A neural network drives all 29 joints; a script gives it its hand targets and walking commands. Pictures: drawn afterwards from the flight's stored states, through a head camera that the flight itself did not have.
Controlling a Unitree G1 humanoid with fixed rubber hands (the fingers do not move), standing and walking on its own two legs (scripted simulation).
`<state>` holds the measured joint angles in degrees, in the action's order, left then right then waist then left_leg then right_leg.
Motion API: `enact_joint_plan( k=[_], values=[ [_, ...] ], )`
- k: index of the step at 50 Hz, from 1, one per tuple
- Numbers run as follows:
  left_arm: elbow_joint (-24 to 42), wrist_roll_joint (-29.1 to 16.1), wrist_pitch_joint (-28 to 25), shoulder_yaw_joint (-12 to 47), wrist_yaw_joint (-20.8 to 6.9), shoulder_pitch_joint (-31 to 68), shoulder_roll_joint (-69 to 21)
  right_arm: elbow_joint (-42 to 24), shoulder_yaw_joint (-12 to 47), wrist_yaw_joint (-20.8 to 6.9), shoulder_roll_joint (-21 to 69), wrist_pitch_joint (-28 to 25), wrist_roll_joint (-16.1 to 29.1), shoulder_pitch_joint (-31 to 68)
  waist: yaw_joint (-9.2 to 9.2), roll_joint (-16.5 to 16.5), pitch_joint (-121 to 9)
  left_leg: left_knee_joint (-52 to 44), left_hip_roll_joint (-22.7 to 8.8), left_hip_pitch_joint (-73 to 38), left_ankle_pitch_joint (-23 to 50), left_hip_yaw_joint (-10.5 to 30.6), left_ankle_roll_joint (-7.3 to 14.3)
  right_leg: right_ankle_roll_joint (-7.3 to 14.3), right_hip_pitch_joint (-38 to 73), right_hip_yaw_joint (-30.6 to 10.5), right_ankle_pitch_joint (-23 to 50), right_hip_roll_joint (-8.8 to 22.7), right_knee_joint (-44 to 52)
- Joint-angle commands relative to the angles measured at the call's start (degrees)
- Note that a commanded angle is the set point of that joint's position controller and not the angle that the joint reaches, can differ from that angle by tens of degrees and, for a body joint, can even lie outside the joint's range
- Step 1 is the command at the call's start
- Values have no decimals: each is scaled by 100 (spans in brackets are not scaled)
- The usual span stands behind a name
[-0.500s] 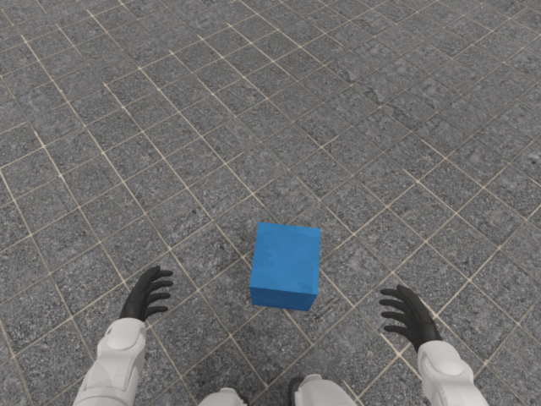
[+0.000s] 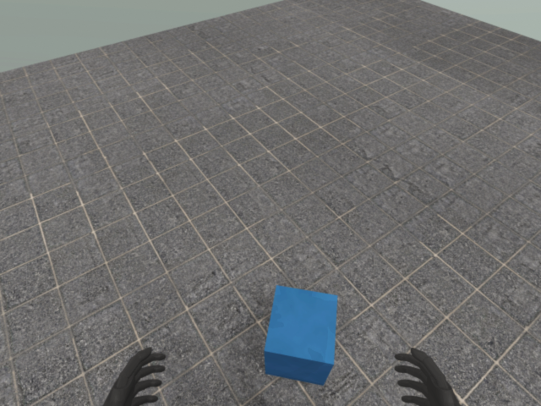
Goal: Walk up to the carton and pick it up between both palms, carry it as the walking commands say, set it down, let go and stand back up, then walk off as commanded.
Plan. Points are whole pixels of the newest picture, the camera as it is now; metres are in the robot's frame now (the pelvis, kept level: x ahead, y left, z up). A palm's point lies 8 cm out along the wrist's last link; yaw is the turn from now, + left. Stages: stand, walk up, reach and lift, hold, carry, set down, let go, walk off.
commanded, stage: let go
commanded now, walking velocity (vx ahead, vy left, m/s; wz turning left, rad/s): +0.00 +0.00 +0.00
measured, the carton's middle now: (300, 336) +0.45 -0.08 -0.65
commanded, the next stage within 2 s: stand in 0.14 s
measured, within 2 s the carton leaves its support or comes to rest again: neither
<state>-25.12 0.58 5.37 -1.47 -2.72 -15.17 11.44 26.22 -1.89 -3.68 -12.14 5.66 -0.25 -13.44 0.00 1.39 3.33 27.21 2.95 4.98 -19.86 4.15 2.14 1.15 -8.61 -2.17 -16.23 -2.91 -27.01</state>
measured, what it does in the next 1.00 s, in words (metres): shifts its weight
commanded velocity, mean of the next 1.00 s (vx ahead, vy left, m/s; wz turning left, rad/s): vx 0.00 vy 0.00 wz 0.00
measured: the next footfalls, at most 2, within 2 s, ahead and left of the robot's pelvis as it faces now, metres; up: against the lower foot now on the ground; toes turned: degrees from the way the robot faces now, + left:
none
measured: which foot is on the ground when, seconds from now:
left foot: down 0.00-1.00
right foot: down 0.00-1.00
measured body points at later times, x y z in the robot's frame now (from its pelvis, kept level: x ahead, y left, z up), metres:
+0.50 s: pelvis -0.01 -0.01 +0.00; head -0.08 -0.03 +0.44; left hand +0.08 +0.28 -0.10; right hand +0.08 -0.31 -0.11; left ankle -0.06 +0.10 -0.74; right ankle -0.02 -0.11 -0.74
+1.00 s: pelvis -0.05 -0.03 +0.00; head -0.11 -0.04 +0.45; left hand +0.01 +0.26 -0.12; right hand -0.01 -0.31 -0.14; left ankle -0.06 +0.10 -0.74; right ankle -0.02 -0.11 -0.74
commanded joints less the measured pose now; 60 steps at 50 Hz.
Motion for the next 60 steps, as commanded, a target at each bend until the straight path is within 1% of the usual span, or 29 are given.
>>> enact_joint_plan(
  k=[1, 3, 4, 5, 6, 7, 9, 11, 14, 15, 17, 18, 22, 25, 27, 30, 32, 39, 41, 42, 43, 45, 46, 48, 52, 54, 57, 59, 60],
  values=[
    [720, -44, -268, -223, 72, 472, 659, -673, -298, 180, -679, 25, -150, 93, -32, -55, -790, -269, -281, 100, 3033, -45, -350, -191, 803, 22, 2563, 108, -20],
    [653, -59, -233, -239, 143, 361, 695, -802, -217, 225, -684, 120, -114, 238, 236, 81, -754, -140, -261, 342, 3213, -20, -343, -157, 684, 36, 2696, 160, -119],
    [532, -107, -230, -191, 121, 318, 729, -859, -241, 238, -721, 180, -143, 157, 31, -6, -709, -227, -367, 67, 3017, -63, -289, -174, 675, 86, 2342, 91, -143],
    [400, -125, -252, -185, 139, 353, 847, -824, -285, 298, -734, 275, -168, 397, 156, -228, -800, -129, -239, 171, 3151, -177, -320, -185, 829, 25, 2786, 80, -151],
    [621, -253, -279, -78, 187, 466, 877, -825, -149, 305, -616, 354, -238, 143, 151, -171, -745, -156, -310, 216, 3331, -83, -335, -192, 609, 73, 2890, 93, -202],
    [-542, 230, -367, -426, 352, -75, 1439, -27, -498, 427, -1433, -31, -156, 84, 84, 96, -1849, 90, -496, 24, 2841, 146, -256, -108, 429, -235, 2793, 514, -94],
    [-523, 295, -546, -341, 364, 354, 1293, 73, -449, 471, -1377, -386, -151, 109, -97, -178, -1638, 44, -586, 54, 2738, 288, -200, -6, 244, -335, 2660, 583, -112],
    [-791, 289, -638, -364, 386, 337, 1302, 295, -424, 448, -1455, -558, -187, -204, -178, 148, -1115, -32, -583, 123, 2376, 322, -74, -43, -132, -397, 2282, 601, 149],
    [-1107, 276, -780, -458, 369, 363, 1458, 516, -329, 458, -1206, -634, -249, -46, 25, -471, -929, -176, -566, 593, 2083, 371, -83, -38, -190, -436, 2092, 579, 209],
    [-1140, 188, -789, -461, 350, 237, 1379, 520, -411, 480, -1419, -658, -291, 151, 128, -488, -589, -335, -668, 623, 1950, 561, -49, 16, -362, -454, 1750, 602, 155],
    [-1274, 296, -855, -444, 370, 477, 1398, 606, -491, 511, -1500, -739, -235, 8, -116, 213, -501, -234, -641, 506, 2347, 476, -46, 143, -549, -491, 1983, 654, 128],
    [-1318, 209, -810, -467, 384, 611, 1397, 725, -372, 498, -1414, -789, -170, -197, -149, -142, -631, -221, -689, 470, 2248, 432, -96, 144, -358, -592, 2044, 683, 130],
    [-1630, 152, -813, -449, 390, 477, 1445, 948, -384, 515, -1350, -824, -271, 12, 17, -255, -783, -151, -658, 458, 2078, 516, 47, 122, -174, -599, 2186, 694, 231],
    [-1738, 227, -809, -504, 341, 596, 1602, 1040, -355, 498, -1366, -846, -219, -221, -110, -319, -389, -286, -582, 724, 1374, 506, -14, 184, -308, -672, 1667, 697, 410],
    [-1865, 153, -823, -508, 365, 395, 1539, 1260, -340, 534, -1536, -859, -218, -303, 53, 389, -349, -369, -621, 587, 1337, 589, -5, 227, -435, -725, 1243, 589, 392],
    [-2000, 212, -777, -508, 363, 481, 1811, 1410, -335, 511, -1729, -811, -228, -568, -8, -250, 95, -670, -613, 1062, 155, 773, 11, 82, -665, -727, 156, 493, 571],
    [-2183, 233, -770, -591, 341, 470, 1983, 1395, -329, 475, -1666, -826, -228, -288, 28, 154, 460, -700, -500, 1430, -587, 707, 61, 118, -795, -980, -288, 578, 779],
    [-2350, 167, -863, -458, 312, 634, 1805, 1655, -269, 481, -1632, -926, -185, -454, -30, -417, -96, -613, -598, 1089, 198, 739, 149, 250, -541, -1148, -126, 659, 831],
    [-2465, 125, -849, -472, 309, 549, 1734, 1733, -226, 506, -1561, -1000, -184, -397, 73, 206, -1, -623, -677, 1179, 300, 855, 155, 259, -535, -1149, 7, 622, 630],
    [-2545, 153, -853, -411, 286, 533, 1814, 1744, -171, 499, -1507, -1001, -146, -451, -1, 225, -29, -566, -603, 1237, 128, 863, 219, 262, -393, -1091, 115, 629, 630],
    [-2592, 159, -852, -413, 290, 531, 1875, 1914, -162, 499, -1611, -971, -151, -476, 130, -290, -128, -537, -633, 1052, 374, 850, 158, 229, -423, -1176, -15, 659, 727],
    [-2586, 146, -837, -388, 291, 465, 1844, 1926, -287, 517, -1713, -926, -143, -612, -31, -350, -400, -544, -603, 749, 206, 790, 153, 264, -543, -1141, -322, 614, 782],
    [-2822, 186, -813, -423, 299, 429, 1898, 2111, -250, 534, -1878, -885, -160, -535, 93, -205, -99, -328, -386, 927, 2, 635, 81, 9, -508, -1527, -570, 726, 1016],
    [-2811, 225, -772, -437, 340, 675, 1934, 2164, -233, 494, -1617, -900, -125, -587, -88, -429, 42, -440, -483, 1032, -14, 680, 129, 149, -536, -1320, -734, 715, 1117],
    [-2903, 70, -855, -338, 331, 746, 1835, 2298, -161, 509, -1652, -881, -164, -369, 95, -18, 46, -723, -615, 1110, 296, 846, 175, 258, -488, -1274, -456, 783, 938],
    [-2973, 87, -801, -315, 317, 577, 1764, 2458, -185, 521, -1646, -946, -143, -655, 56, -327, -239, -478, -551, 772, 259, 760, 96, 166, -330, -1288, -153, 722, 990],
    [-3088, 173, -797, -330, 325, 849, 1887, 2472, -112, 550, -1608, -898, -162, -483, -26, -235, 79, -764, -611, 938, 195, 799, 109, 215, -415, -1069, -295, 631, 873],
    [-3233, 140, -835, -281, 306, 581, 1945, 2494, -205, 525, -1879, -900, -127, -294, 112, 235, 33, -656, -652, 978, 270, 765, 78, 168, -336, -1360, -91, 773, 945],
    [-3149, 69, -821, -303, 263, 741, 1996, 2465, -157, 511, -1791, -882, -71, -376, 70, 9, 226, -728, -621, 1129, 126, 709, 72, 213, -365, -1239, -187, 733, 964]
  ],
)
